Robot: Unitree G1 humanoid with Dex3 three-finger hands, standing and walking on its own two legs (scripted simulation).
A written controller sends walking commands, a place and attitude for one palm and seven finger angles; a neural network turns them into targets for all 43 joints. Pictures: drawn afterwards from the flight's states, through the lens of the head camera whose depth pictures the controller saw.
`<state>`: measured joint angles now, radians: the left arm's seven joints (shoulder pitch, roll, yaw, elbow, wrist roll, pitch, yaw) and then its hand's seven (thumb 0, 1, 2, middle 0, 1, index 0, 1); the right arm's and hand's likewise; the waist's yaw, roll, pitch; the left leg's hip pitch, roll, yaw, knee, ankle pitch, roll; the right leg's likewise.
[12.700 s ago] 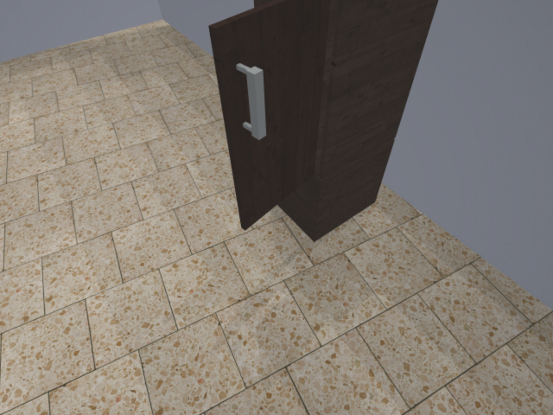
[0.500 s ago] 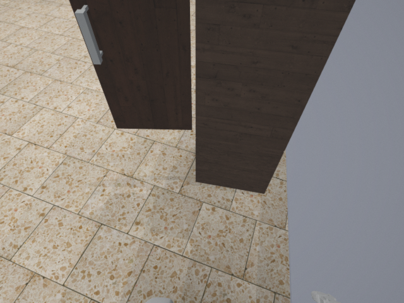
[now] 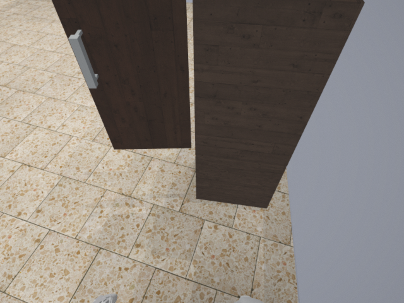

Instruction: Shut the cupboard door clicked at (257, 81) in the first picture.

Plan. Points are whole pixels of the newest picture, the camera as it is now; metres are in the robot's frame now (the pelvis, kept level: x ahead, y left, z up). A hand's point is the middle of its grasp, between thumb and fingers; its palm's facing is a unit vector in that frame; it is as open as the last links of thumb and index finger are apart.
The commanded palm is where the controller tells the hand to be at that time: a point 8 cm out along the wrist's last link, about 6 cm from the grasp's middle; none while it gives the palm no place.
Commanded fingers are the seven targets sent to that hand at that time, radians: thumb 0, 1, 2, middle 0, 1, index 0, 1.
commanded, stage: take the last steps up to it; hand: left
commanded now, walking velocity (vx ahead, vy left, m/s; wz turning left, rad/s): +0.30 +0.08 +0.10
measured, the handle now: (86, 59) +0.72 +0.36 +0.09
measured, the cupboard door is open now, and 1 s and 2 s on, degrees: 100 100 100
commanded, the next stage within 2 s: come to a stop and stand still in 0.48 s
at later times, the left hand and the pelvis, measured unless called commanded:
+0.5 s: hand out of the picture +0.08 +0.19 -0.17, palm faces +0.20 -0.96 -0.18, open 7.3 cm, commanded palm none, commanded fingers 0.00 0.90 0.90 -0.20 -0.30 -0.20 -0.30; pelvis +0.16 +0.03 +0.00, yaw +6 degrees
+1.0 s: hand (102, 237) +0.30 +0.28 -0.18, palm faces +0.06 -0.98 -0.19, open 7.4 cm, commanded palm none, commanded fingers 0.00 0.90 0.90 -0.20 -0.30 -0.20 -0.30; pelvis +0.23 +0.07 +0.01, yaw +1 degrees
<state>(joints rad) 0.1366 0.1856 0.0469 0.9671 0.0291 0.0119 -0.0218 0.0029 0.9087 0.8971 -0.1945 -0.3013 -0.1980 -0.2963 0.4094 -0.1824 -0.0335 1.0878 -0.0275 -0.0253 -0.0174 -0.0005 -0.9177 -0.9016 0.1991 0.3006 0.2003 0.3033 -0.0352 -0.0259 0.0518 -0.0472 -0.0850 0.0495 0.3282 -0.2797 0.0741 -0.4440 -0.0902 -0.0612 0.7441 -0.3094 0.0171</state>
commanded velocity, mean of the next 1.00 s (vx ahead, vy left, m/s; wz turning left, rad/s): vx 0.04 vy -0.03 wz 0.02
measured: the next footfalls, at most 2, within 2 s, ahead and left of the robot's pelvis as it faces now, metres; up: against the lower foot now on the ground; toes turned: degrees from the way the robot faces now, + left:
right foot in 0.06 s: +0.11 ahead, -0.12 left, +0.00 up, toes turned -5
left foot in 0.54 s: +0.29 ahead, +0.16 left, +0.00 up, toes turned +12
